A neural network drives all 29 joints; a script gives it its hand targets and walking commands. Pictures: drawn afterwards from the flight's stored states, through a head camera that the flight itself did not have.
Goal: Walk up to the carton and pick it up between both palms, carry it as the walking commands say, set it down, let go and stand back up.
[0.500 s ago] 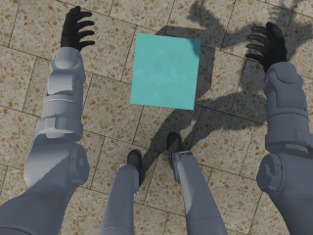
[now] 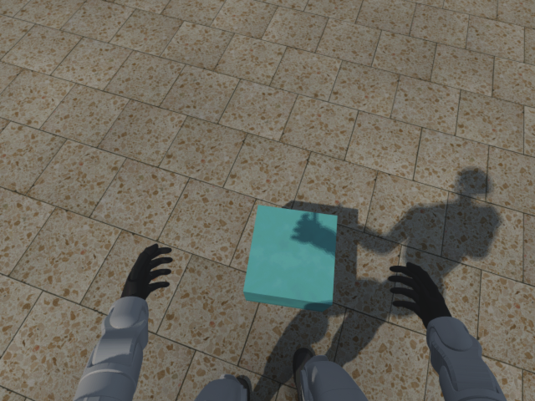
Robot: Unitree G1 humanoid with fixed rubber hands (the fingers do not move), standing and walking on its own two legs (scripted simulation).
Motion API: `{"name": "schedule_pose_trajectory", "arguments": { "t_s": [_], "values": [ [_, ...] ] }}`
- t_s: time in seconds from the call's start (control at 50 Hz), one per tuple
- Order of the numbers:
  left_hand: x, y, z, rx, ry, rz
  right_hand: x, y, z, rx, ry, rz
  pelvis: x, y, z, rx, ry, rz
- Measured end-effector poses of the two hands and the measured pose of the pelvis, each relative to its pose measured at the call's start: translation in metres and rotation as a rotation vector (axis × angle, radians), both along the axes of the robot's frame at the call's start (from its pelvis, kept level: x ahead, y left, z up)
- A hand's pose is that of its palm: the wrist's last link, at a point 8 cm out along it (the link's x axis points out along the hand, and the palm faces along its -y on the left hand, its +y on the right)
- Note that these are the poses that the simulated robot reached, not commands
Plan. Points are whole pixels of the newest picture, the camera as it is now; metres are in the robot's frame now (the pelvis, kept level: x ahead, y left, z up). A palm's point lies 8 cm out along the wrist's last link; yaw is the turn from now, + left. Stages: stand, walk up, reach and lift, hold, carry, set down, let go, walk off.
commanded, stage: let go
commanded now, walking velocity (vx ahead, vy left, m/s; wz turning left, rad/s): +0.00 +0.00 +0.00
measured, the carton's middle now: (290, 259) +0.47 -0.09 -0.66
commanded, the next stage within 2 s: stand in 0.76 s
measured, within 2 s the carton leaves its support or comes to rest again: neither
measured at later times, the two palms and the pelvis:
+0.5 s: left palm (101, 345) +0.20 +0.24 -0.05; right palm (445, 338) +0.19 -0.24 -0.05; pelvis +0.03 +0.00 +0.02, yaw +0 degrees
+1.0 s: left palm (71, 380) +0.15 +0.28 -0.06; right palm (481, 354) +0.16 -0.30 -0.07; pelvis +0.04 -0.02 +0.01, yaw +1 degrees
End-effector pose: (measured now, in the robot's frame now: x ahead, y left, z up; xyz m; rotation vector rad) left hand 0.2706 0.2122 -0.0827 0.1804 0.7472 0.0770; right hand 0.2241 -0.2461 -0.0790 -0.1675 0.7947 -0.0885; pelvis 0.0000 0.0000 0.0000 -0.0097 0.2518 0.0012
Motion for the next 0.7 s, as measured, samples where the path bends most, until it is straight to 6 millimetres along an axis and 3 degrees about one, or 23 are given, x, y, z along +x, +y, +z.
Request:
{"name": "schedule_pose_trajectory", "arguments": {
  "t_s": [0.2,0.36,0.7],
  "values": [
    [-0.043,0.024,0.023,0.017,0.007,-0.023,-0.035,0.013,0.027,-0.008,-0.006,-0.011,0.022,0.009,0.016,-0.012,-0.161,-0.003],
    [-0.061,0.031,0.033,0.014,0.021,-0.009,-0.039,0.010,0.031,0.001,0.000,-0.009,0.030,0.008,0.019,-0.012,-0.221,-0.009],
    [-0.079,0.009,0.034,0.016,0.011,0.005,-0.042,-0.006,0.028,-0.064,0.056,0.014,0.025,-0.015,0.015,0.002,-0.315,-0.005]
  ]
}}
